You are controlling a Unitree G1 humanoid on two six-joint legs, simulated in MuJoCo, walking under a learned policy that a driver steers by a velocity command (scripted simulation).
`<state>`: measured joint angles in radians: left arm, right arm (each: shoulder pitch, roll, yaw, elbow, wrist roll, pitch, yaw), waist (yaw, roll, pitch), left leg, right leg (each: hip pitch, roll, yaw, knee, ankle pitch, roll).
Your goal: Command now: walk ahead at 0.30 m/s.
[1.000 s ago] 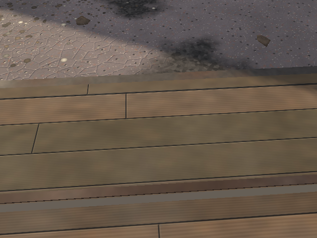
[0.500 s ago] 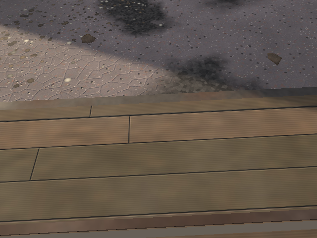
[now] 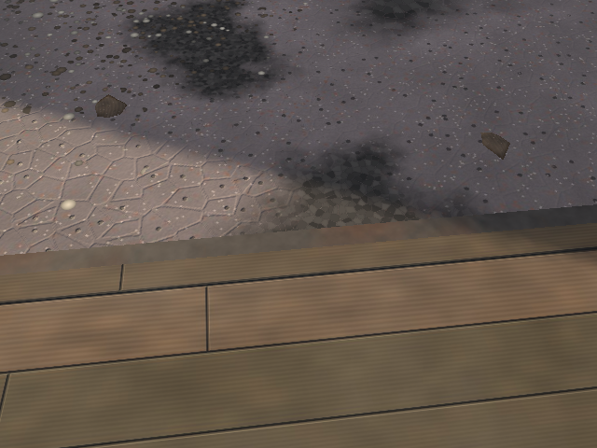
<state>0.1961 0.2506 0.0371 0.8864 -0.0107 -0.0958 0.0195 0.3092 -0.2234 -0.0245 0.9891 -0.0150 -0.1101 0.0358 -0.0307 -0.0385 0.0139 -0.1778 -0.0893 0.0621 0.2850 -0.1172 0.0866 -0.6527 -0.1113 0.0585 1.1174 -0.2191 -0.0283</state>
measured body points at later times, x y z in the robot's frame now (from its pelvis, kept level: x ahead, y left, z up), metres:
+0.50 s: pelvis +0.14 -0.04 +0.00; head +0.15 -0.04 +0.45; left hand +0.21 +0.22 -0.13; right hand +0.21 -0.31 -0.14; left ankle +0.13 +0.10 -0.70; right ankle +0.21 -0.14 -0.74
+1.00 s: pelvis +0.29 -0.02 +0.00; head +0.31 +0.00 +0.45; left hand +0.49 +0.21 -0.12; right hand +0.18 -0.26 -0.13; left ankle +0.16 +0.09 -0.74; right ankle +0.46 -0.18 -0.70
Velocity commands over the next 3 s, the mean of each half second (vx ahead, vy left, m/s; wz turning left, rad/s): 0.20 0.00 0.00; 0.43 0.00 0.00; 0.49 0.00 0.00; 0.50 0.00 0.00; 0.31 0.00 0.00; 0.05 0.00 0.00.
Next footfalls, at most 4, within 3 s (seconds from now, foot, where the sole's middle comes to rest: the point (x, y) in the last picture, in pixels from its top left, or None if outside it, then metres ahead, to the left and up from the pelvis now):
0.22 right None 0.25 -0.14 -0.78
0.62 left None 0.20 0.09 -0.78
1.12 right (376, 439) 0.52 -0.16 -0.78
1.66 left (265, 319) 0.84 0.08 -0.78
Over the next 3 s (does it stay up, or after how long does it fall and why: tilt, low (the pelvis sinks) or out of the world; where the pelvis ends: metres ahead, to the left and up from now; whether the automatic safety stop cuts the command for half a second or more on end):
stays up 1.12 -0.04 -0.01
